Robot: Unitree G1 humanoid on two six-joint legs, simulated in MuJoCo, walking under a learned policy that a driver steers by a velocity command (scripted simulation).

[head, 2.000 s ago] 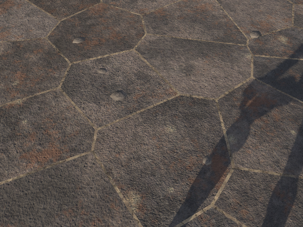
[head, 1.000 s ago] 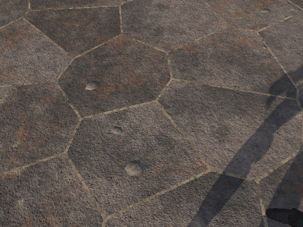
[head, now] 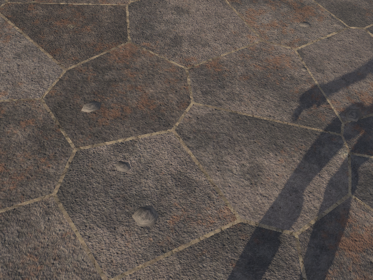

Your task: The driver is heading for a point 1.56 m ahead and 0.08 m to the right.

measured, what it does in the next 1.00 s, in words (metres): steps on the spot: right foot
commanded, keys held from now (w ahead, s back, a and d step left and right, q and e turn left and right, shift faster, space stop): q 0.22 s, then no key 0.06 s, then e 0.72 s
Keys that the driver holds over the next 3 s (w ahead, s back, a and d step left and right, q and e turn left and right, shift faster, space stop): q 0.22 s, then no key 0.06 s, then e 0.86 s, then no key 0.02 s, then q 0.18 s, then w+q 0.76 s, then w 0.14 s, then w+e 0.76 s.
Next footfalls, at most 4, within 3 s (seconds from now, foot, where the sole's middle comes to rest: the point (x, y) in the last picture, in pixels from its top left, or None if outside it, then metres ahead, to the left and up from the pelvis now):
0.38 right None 0.09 -0.14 -0.78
1.04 right None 0.06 -0.18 -0.78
1.48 left None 0.08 0.03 -0.78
1.84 right None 0.30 -0.25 -0.78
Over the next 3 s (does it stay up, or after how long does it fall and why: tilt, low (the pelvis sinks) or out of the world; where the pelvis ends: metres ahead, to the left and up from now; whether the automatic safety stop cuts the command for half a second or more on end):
stays up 0.77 -0.08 -0.01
